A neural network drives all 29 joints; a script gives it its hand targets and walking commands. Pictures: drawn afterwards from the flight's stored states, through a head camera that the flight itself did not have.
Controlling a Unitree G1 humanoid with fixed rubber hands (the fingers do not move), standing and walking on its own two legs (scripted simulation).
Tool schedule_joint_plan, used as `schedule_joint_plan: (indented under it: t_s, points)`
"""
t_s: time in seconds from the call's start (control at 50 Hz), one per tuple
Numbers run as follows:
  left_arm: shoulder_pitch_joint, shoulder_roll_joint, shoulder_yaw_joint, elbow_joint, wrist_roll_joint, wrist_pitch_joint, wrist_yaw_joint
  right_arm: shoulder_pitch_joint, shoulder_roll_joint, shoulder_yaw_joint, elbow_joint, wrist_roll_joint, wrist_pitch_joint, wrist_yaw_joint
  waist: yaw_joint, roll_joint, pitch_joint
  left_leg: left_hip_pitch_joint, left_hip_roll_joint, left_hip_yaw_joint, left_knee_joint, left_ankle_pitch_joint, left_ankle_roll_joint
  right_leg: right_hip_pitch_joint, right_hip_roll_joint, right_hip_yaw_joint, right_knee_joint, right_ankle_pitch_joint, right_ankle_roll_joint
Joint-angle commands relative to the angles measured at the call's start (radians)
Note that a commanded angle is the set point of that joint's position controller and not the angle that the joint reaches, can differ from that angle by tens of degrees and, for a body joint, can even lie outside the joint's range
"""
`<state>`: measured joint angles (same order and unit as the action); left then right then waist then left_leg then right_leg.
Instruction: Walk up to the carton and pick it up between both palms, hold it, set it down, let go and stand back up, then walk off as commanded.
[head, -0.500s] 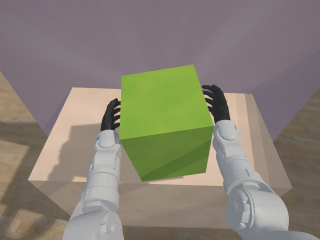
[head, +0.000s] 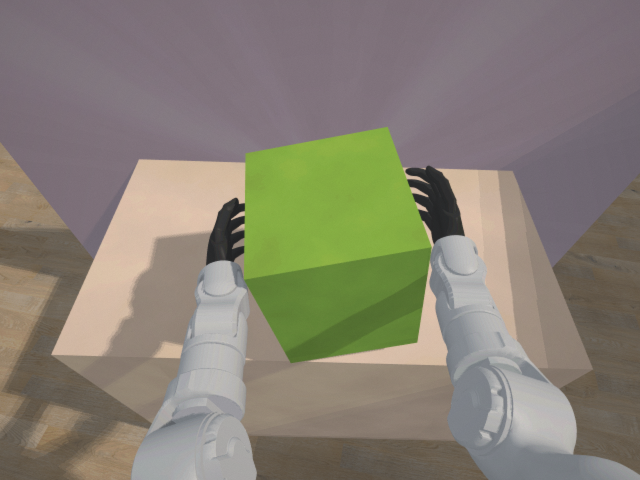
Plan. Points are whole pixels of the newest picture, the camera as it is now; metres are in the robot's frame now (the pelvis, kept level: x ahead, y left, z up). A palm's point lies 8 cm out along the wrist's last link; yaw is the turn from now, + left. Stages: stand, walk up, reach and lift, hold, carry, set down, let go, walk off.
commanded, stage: set down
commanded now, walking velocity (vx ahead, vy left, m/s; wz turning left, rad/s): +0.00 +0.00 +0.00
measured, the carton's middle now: (335, 253) +0.43 +0.00 +0.00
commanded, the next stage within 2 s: none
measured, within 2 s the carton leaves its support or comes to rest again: rests again in 1.96 s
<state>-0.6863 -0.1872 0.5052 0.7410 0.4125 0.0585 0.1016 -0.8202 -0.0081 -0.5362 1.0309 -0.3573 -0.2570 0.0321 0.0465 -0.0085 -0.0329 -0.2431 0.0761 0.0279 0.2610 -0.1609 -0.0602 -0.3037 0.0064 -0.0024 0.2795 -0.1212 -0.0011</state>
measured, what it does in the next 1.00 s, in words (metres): stands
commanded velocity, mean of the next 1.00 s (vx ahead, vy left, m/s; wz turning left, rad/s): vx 0.00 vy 0.00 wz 0.00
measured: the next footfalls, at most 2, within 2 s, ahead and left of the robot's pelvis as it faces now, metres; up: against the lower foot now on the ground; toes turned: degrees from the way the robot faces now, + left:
none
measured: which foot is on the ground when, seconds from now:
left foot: down 0.00-1.00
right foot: down 0.00-1.00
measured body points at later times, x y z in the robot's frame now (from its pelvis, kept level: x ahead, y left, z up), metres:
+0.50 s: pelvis -0.01 +0.00 +0.00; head +0.06 +0.00 +0.44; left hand +0.39 +0.15 +0.03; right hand +0.44 -0.14 +0.07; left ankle -0.03 +0.16 -0.75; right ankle +0.00 -0.12 -0.75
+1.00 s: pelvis +0.00 +0.00 +0.00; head +0.06 +0.01 +0.44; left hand +0.39 +0.15 +0.03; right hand +0.43 -0.14 +0.06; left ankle -0.03 +0.16 -0.75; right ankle +0.00 -0.12 -0.75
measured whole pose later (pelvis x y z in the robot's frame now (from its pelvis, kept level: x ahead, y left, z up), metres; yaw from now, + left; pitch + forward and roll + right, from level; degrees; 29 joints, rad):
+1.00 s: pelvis +0.00 +0.00 +0.00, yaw +0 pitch +10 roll +0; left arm -0.67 -0.21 0.56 0.77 0.46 -0.05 0.10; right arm -0.79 0.02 -0.62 1.00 -0.44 -0.30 0.06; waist 0.04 -0.01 -0.03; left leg -0.28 0.07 0.03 0.28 -0.16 -0.06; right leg -0.35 0.00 0.00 0.30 -0.12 0.00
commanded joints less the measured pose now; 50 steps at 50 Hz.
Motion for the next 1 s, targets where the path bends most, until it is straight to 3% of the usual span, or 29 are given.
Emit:
schedule_joint_plan:
  t_s: [0.0,0.2,0.52,0.98]
  points:
    - [-0.567,-0.438,-0.276,-0.11,-0.007,-0.116,-0.055,-0.419,0.474,0.216,0.038,-0.054,-0.023,0.117,0.003,-0.021,-0.562,0.117,-0.061,0.137,0.049,0.381,0.02,0.328,0.025,-0.106,0.084,0.482,0.04]
    - [-0.552,-0.44,-0.282,-0.081,-0.005,-0.169,-0.05,-0.407,0.483,0.211,0.072,-0.07,-0.06,0.108,-0.003,-0.023,-0.586,0.071,-0.061,0.14,0.058,0.388,0.018,0.34,0.022,-0.102,0.101,0.533,0.041]
    - [-0.535,-0.409,-0.211,-0.035,0.029,-0.183,-0.051,-0.375,0.458,0.125,0.075,-0.124,-0.038,0.125,-0.005,-0.031,-0.523,0.052,-0.061,0.143,0.027,0.26,0.034,0.282,0.018,-0.105,0.067,0.351,0.036]
    - [-0.437,-0.387,-0.175,-0.027,0.063,-0.175,-0.063,-0.307,0.451,0.114,0.039,-0.138,-0.026,0.134,-0.001,-0.038,-0.442,0.034,-0.061,0.138,0.031,0.258,0.044,0.272,0.021,-0.095,0.068,0.33,0.041]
